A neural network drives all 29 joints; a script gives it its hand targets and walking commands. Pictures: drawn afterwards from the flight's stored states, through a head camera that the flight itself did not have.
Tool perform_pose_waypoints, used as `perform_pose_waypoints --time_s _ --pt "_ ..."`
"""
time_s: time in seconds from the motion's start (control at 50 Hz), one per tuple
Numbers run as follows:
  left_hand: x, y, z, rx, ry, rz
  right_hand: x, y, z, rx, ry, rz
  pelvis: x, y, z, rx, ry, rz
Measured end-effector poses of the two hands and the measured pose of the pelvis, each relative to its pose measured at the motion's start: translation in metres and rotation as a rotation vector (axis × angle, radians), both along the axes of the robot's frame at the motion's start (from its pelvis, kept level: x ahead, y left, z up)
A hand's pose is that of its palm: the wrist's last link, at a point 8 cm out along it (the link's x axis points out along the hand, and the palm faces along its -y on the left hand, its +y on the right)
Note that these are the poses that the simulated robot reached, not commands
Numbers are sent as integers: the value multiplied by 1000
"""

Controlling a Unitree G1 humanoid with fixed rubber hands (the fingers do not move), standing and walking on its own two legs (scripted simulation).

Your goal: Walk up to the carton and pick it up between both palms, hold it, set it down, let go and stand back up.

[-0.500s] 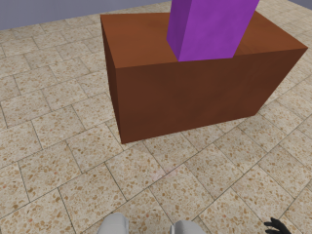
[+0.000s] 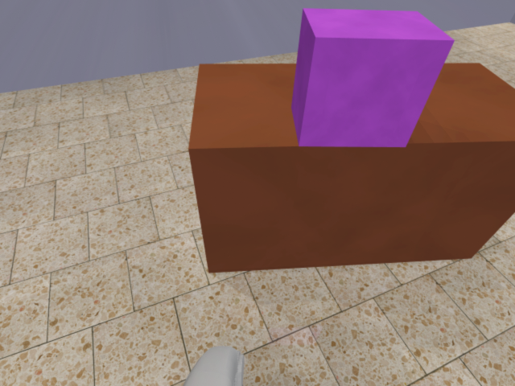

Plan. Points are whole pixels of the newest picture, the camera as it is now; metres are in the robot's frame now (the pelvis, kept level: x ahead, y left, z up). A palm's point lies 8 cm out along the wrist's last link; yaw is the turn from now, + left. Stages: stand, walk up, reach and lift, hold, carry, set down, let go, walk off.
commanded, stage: walk up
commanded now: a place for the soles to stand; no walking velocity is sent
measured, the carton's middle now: (356, 80) +0.85 -0.18 +0.09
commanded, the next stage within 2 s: none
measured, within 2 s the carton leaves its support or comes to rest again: neither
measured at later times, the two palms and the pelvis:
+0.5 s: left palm (135, 327) +0.22 +0.25 -0.09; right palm out of the picture +0.15 -0.45 -0.09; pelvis +0.12 -0.11 -0.01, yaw +3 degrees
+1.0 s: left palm (234, 379) +0.16 +0.07 -0.12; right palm out of the picture +0.36 -0.53 -0.10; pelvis +0.21 -0.22 +0.00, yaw +10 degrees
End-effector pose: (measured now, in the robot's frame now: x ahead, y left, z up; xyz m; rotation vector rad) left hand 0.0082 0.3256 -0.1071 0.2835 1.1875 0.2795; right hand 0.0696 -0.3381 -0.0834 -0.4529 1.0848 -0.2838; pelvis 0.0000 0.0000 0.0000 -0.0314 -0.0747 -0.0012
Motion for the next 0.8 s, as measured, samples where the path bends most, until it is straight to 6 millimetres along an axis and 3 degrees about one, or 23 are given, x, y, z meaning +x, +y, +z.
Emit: perform_pose_waypoints --time_s 0.14,0.24,0.34,0.46,0.52,0.58,0.66,0.8 --pt "-16 -38 -25 -88 126 60 65 -8 25 -32 54 127 30 -27 6 -6 51 62" --pt "9 -64 -34 -134 198 43 91 -25 28 -78 24 122 52 -33 3 54 39 59" --pt "72 -69 -18 -93 157 -30 91 -52 21 -86 10 17 81 -46 5 54 20 38" --pt "178 -66 5 55 -49 -70 79 -89 1 -52 82 -8 110 -91 -4 62 -3 53" --pt "225 -82 16 100 -137 -88 79 -119 -14 -36 117 -17 123 -123 -14 69 0 54" --pt "256 -111 20 129 -194 -95 90 -158 -33 -38 148 -18 139 -156 -27 37 -7 63" --pt "261 -156 10 113 -213 -88 122 -195 -49 -49 170 -18 158 -188 -37 23 -11 105" --pt "210 -228 -10 -10 -48 31 205 -209 -26 -4 100 70 191 -216 -12 -17 -14 126"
